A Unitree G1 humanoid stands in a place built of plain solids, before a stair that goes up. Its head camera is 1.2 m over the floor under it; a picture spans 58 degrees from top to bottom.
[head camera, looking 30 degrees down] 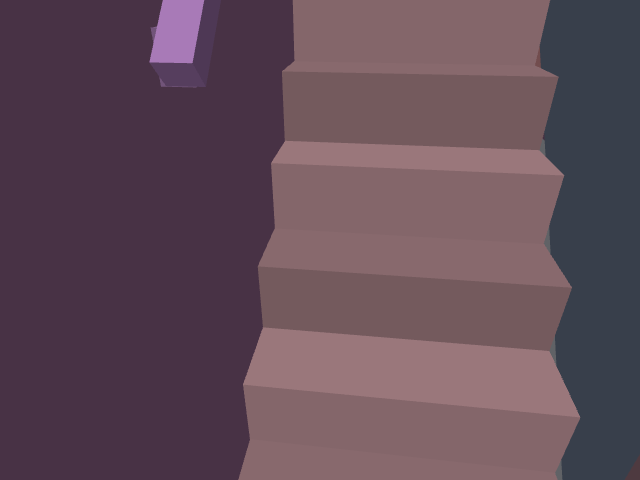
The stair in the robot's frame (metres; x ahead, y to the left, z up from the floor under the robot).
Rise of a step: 0.20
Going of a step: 0.20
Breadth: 0.75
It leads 7 degrees to the right of straight ahead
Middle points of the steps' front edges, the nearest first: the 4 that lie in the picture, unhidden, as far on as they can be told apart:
0.67 -0.19 0.40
0.86 -0.22 0.60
1.06 -0.24 0.80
1.26 -0.26 1.00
